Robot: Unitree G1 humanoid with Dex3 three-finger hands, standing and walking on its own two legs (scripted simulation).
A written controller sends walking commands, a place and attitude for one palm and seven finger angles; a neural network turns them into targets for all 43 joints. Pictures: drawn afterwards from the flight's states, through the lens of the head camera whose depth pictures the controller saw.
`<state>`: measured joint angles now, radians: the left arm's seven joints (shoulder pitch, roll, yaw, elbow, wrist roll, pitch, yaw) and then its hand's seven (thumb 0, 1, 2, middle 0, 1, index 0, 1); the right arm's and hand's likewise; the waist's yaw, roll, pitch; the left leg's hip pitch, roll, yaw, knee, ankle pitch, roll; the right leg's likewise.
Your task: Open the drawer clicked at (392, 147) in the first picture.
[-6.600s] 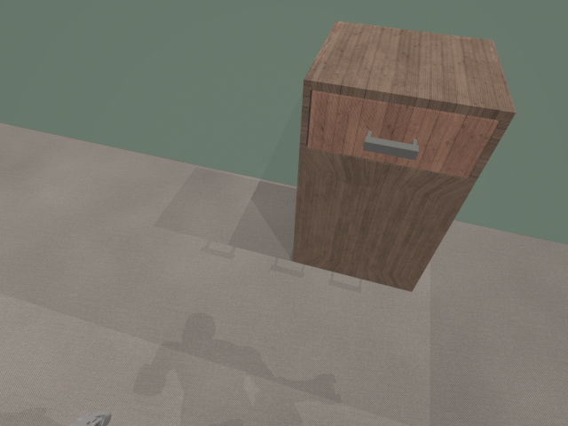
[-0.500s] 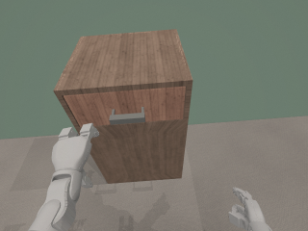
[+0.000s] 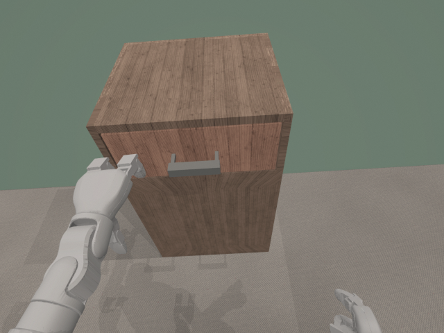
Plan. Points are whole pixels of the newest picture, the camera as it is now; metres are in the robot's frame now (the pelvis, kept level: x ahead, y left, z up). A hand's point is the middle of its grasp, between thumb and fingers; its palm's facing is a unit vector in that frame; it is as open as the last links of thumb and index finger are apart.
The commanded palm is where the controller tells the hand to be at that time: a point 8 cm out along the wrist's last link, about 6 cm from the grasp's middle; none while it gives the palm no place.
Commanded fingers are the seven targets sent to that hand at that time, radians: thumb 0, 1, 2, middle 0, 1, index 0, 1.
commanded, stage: raise the hand with hooked fingers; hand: left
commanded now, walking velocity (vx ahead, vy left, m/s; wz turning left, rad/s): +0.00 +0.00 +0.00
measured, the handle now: (194, 162) +0.53 +0.15 -0.06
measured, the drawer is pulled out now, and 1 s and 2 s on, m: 0.00 0.00 0.00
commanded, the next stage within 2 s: move the hooked fingers above the handle in 0.14 s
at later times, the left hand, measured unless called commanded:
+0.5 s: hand (135, 198) +0.33 +0.22 +0.05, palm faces +0.00 -0.07 -1.00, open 13.8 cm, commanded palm +0.32 +0.22 +0.11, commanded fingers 0.00 -0.50 0.30 -0.30 -1.20 -0.30 -1.20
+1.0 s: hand (158, 183) +0.39 +0.19 +0.02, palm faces -0.01 -0.04 -1.00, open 13.8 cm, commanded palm +0.37 +0.20 +0.09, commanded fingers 0.00 -0.50 0.30 -0.30 -1.20 -0.30 -1.20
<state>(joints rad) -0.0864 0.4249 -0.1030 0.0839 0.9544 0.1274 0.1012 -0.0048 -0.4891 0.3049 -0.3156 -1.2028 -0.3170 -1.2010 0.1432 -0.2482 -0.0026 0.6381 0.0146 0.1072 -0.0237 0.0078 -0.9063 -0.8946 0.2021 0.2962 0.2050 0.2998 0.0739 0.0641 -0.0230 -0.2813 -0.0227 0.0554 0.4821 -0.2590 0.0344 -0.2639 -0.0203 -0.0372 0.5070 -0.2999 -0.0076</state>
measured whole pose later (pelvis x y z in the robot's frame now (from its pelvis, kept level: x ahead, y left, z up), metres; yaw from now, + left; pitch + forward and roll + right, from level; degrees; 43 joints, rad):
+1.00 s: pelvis +0.01 -0.02 -0.01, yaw +0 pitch +9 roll +1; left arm -0.40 0.36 -0.15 0.56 1.01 0.13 0.25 0.00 -0.49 0.30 -0.32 -1.20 -0.32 -1.20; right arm 0.22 -0.26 -0.05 0.69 0.03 0.09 -0.04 0.01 -0.91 -0.89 0.20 0.30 0.20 0.30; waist 0.01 0.04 -0.08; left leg -0.43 0.00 0.05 0.58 -0.30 0.01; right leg -0.41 0.00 -0.04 0.61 -0.35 -0.03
